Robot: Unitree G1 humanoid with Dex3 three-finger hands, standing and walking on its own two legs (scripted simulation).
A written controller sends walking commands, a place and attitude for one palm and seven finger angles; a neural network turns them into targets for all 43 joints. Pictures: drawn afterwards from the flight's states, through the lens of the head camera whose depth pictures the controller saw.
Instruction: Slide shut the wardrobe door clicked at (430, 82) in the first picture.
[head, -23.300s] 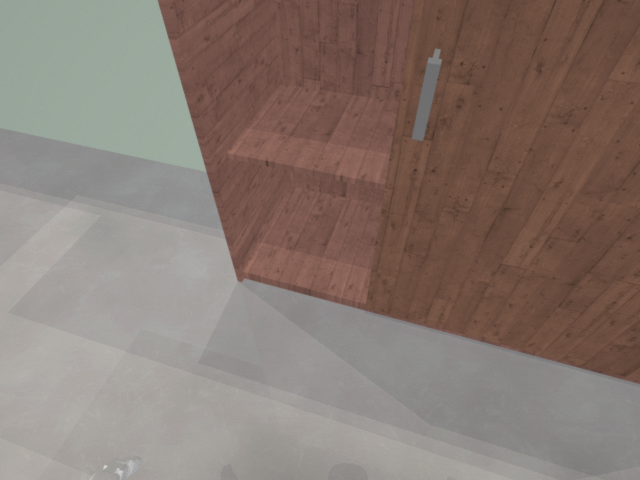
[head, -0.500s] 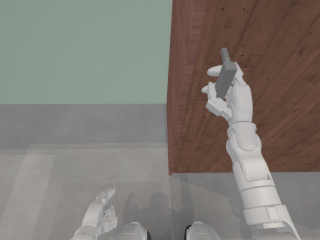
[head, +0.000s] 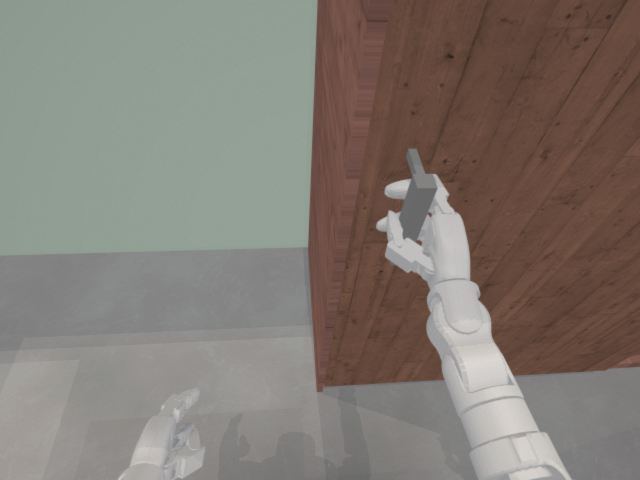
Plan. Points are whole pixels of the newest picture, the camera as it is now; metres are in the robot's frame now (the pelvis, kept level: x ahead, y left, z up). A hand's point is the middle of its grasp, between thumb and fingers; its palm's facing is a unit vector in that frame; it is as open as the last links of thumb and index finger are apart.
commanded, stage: stop walking and hold the door there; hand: right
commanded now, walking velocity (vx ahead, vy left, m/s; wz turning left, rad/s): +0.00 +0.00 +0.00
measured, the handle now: (405, 210) +0.41 -0.10 +0.11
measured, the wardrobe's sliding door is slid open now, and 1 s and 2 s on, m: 0.00 0.00 0.00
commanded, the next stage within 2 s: loosen the grip on the handle in 0.26 s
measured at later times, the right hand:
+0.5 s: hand (405, 241) +0.36 -0.09 +0.11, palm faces -0.07 +1.00 -0.04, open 6.9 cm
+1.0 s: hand (404, 245) +0.37 -0.09 +0.10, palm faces -0.03 +1.00 -0.09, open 14.4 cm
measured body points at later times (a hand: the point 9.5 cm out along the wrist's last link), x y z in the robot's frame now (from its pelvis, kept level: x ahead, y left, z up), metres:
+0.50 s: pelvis -0.02 +0.00 +0.00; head -0.01 -0.01 +0.45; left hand +0.14 +0.24 -0.08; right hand +0.36 -0.14 +0.12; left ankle -0.01 +0.10 -0.73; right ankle -0.01 -0.13 -0.74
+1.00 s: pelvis -0.04 -0.01 -0.01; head -0.02 +0.00 +0.44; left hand +0.05 +0.24 -0.12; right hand +0.36 -0.15 +0.11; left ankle -0.01 +0.10 -0.74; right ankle -0.01 -0.13 -0.74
